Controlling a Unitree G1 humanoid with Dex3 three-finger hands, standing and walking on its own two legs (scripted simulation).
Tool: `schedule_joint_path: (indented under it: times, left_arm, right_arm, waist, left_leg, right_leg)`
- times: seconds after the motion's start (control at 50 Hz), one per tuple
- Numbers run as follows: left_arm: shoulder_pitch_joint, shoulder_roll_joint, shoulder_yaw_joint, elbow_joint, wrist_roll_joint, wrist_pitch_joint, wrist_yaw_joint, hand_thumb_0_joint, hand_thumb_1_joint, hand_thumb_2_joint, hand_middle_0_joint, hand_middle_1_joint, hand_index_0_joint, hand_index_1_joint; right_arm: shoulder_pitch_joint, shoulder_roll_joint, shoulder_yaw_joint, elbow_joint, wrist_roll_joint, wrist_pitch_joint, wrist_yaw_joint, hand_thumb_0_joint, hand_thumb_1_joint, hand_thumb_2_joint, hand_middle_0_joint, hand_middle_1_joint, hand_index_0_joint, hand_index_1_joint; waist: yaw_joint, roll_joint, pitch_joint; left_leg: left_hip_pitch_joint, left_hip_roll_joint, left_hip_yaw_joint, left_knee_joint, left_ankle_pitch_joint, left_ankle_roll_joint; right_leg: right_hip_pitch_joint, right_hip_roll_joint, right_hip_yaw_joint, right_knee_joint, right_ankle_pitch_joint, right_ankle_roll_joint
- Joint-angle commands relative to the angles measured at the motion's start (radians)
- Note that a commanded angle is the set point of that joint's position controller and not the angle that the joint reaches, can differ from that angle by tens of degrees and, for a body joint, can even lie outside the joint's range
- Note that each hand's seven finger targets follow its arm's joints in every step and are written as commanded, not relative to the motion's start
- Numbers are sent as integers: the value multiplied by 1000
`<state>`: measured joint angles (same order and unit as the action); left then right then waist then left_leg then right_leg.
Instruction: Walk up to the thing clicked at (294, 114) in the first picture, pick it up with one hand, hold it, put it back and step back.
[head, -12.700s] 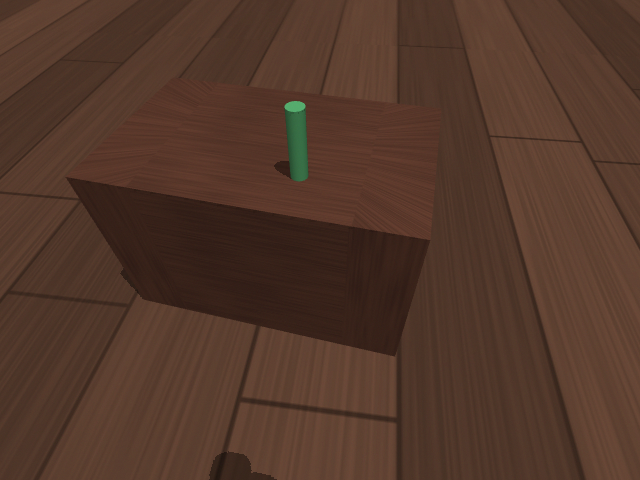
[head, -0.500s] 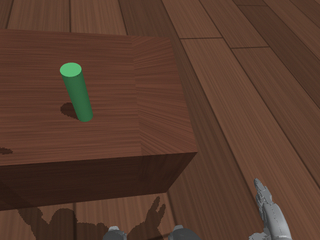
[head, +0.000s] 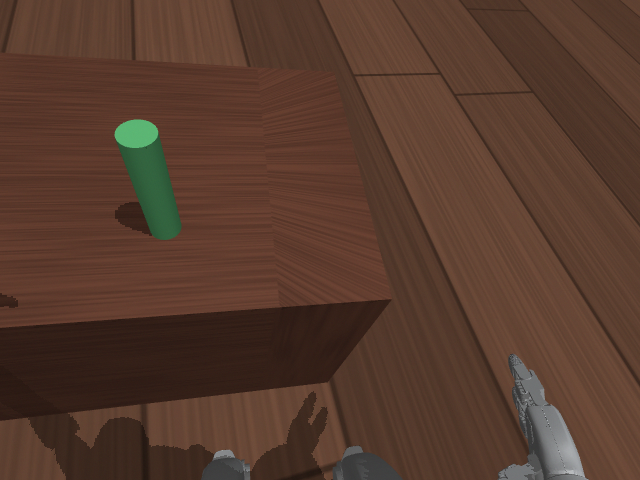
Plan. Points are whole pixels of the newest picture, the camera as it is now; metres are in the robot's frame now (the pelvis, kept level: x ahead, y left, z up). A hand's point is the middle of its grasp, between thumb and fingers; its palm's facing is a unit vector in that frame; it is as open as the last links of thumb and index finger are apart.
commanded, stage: go down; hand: left
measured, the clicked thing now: (153, 187) +0.52 +0.19 +0.00
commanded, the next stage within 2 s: none
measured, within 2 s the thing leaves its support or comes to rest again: neither
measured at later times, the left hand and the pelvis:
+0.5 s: hand out of the picture +0.44 +0.38 +0.12, palm faces +0.24 -0.97 -0.03, open 17.4 cm; pelvis +0.00 +0.00 +0.00, yaw +0 degrees
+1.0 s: hand out of the picture +0.44 +0.38 +0.11, palm faces +0.23 -0.97 -0.04, open 17.5 cm; pelvis +0.01 +0.00 +0.00, yaw +0 degrees
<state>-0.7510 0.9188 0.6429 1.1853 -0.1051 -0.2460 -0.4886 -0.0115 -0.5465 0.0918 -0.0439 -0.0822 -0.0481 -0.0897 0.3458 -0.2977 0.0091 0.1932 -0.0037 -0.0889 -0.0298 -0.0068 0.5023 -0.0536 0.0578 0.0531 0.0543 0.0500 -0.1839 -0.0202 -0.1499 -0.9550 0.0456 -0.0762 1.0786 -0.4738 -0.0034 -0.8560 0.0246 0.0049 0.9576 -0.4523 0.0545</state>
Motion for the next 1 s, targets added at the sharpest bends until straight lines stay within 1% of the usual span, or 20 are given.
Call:
schedule_joint_path:
  times: [0.0, 0.06, 0.1, 0.12, 0.18, 0.24, 0.3, 0.38, 0.42, 0.46, 0.48, 0.5, 0.58, 0.68, 0.7, 0.78, 0.86, 0.9, 0.96, 0.98]
  left_arm:
    - [-272, 339, 24, -137, -45, -55, -13, 0, -573, 79, -44, -95, -54, -90]
    - [-263, 358, 49, -113, -62, -74, -27, 0, -586, 75, -43, -95, -55, -90]
    - [-291, 403, 82, -175, -69, -91, -29, 0, -577, 81, -39, -93, -51, -88]
    - [-306, 401, 86, -188, -69, -97, -33, 0, -561, 84, -36, -94, -50, -87]
    - [-351, 389, 75, -284, -68, -99, -34, 0, -527, 96, -35, -86, -43, -84]
    - [-344, 359, 49, -259, -56, -81, -19, 0, -542, 112, -38, -91, -42, -94]
    - [-358, 384, 46, -269, -30, -68, 1, 0, -528, 107, -42, -86, -42, -91]
    - [-361, 375, 36, -265, -19, -56, 18, 0, -551, 99, -45, -99, -51, -99]
    - [-303, 322, 12, -159, -28, -43, 9, 0, -566, 89, -44, -97, -52, -95]
    - [-300, 375, 42, -174, -32, -46, 8, 0, -566, 68, -49, -93, -60, -87]
    - [-258, 325, 16, -91, -38, -43, -3, 0, -585, 69, -47, -95, -59, -88]
    - [-272, 321, 13, -99, -48, -52, -12, 0, -610, 62, -49, -97, -63, -89]
    - [-290, 380, 58, -139, -61, -83, -27, 0, -611, 72, -45, -100, -59, -93]
    - [-398, 424, 90, -340, -69, -102, -32, 0, -586, 93, -44, -101, -52, -100]
    - [-354, 401, 70, -264, -55, -87, -27, 0, -587, 93, -43, -103, -52, -100]
    - [-332, 389, 50, -256, -34, -68, 0, 0, -556, 104, -43, -103, -48, -103]
    - [-338, 395, 52, -306, -25, -58, 9, 0, -543, 85, -50, -99, -57, -96]
    - [-229, 318, 28, -180, -31, -38, 2, 0, -574, 85, -48, -108, -58, -102]
    - [-210, 253, -10, -118, -53, -37, -25, 0, -605, 67, -51, -100, -62, -95]
    - [-233, 288, 8, -152, -62, -46, -28, 0, -611, 73, -47, -104, -58, -99]
  right_arm:
    - [-27, -168, -87, -169, 6, -57, -8, 0, 533, -52, 49, 50, 49, 50]
    - [6, -173, -85, -197, 7, -61, -7, 0, 531, -52, 49, 50, 49, 50]
    - [31, -210, -125, -207, 5, -62, -11, 0, 533, -52, 49, 50, 49, 50]
    - [49, -200, -112, -204, 2, -64, -10, 0, 535, -51, 49, 50, 49, 50]
    - [63, -195, -111, -201, -2, -65, -8, 0, 531, -54, 49, 50, 49, 50]
    - [52, -184, -99, -154, -8, -61, -8, 0, 528, -55, 50, 50, 50, 50]
    - [15, -188, -107, -148, -8, -55, -7, 0, 521, -58, 49, 50, 49, 50]
    - [20, -151, -77, -106, -7, -47, -4, 0, 519, -56, 50, 50, 50, 50]
    - [9, -154, -76, -129, -2, -44, -3, 0, 521, -56, 49, 50, 49, 50]
    - [34, -149, -67, -93, 2, -41, -3, 0, 527, -52, 50, 50, 50, 50]
    - [-3, -160, -80, -132, 6, -46, -3, 0, 528, -52, 50, 50, 49, 50]
    - [-3, -160, -78, -137, 4, -49, -2, 0, 530, -51, 50, 50, 49, 50]
    - [-14, -196, -109, -205, 8, -63, -7, 0, 533, -51, 49, 50, 49, 50]
    - [37, -183, -96, -188, 2, -62, -15, 0, 523, -55, 50, 50, 50, 50]
    - [32, -180, -95, -172, 1, -58, -17, 0, 522, -56, 50, 50, 50, 50]
    - [30, -181, -97, -111, -4, -46, -19, 0, 520, -57, 50, 50, 50, 50]
    - [32, -151, -83, -112, 0, -42, -12, 0, 510, -58, 50, 50, 50, 50]
    - [21, -143, -72, -112, 4, -45, -8, 0, 517, -56, 50, 50, 50, 50]
    - [-23, -147, -68, -114, 6, -51, -5, 0, 520, -54, 50, 50, 50, 50]
    - [-29, -164, -80, -133, 8, -57, -6, 0, 525, -53, 50, 50, 49, 50]
  waist:
    - [37, 234, -311]
    - [26, 195, -359]
    - [23, 209, -423]
    - [28, 237, -444]
    - [37, 310, -543]
    - [38, 351, -493]
    - [47, 358, -469]
    - [57, 359, -390]
    - [36, 276, -336]
    - [43, 234, -313]
    - [29, 198, -303]
    - [26, 186, -304]
    - [25, 182, -403]
    - [52, 313, -569]
    - [44, 318, -539]
    - [61, 331, -433]
    - [67, 348, -436]
    - [56, 256, -344]
    - [40, 195, -314]
    - [39, 190, -313]
  left_leg:
    - [351, -9, 20, -151, 324, 2]
    - [362, -7, 19, -135, 360, 7]
    - [407, -8, 20, -122, 404, 6]
    - [432, -7, 16, -118, 430, -2]
    - [540, -2, 10, -110, 543, -14]
    - [579, 12, -6, -126, 606, -31]
    - [548, 1, 4, -133, 535, -23]
    - [503, -2, 11, -161, 446, -19]
    - [444, 0, 11, -164, 412, -10]
    - [370, -15, 26, -153, 349, 11]
    - [354, -13, 25, -153, 332, 11]
    - [334, -14, 26, -146, 325, 15]
    - [365, -16, 28, -133, 329, 15]
    - [501, -20, 30, -115, 474, -1]
    - [515, -14, 22, -118, 498, -7]
    - [493, -14, 19, -143, 461, -15]
    - [513, -11, 21, -150, 477, -14]
    - [442, -11, 22, -154, 450, -4]
    - [391, -7, 20, -145, 427, 9]
    - [371, -11, 23, -146, 398, 12]
  right_leg:
    - [58, 19, -51, -95, 216, -74]
    - [76, 21, -53, -84, 250, -71]
    - [81, 21, -50, -74, 282, -71]
    - [69, 21, -52, -66, 288, -72]
    - [58, 17, -50, -59, 328, -74]
    - [-2, 20, -59, -66, 292, -75]
    - [16, 15, -51, -81, 280, -78]
    - [27, 15, -54, -98, 235, -82]
    - [46, 20, -58, -106, 241, -79]
    - [75, 14, -44, -113, 241, -71]
    - [69, 16, -46, -109, 233, -71]
    - [75, 16, -46, -104, 239, -68]
    - [95, 15, -41, -89, 249, -67]
    - [118, 6, -34, -74, 339, -72]
    - [89, 10, -41, -71, 329, -74]
    - [55, 10, -43, -88, 285, -76]
    - [72, 13, -47, -98, 277, -78]
    - [77, 16, -51, -105, 281, -75]
    - [65, 18, -51, -103, 282, -70]
    - [83, 17, -49, -102, 278, -69]
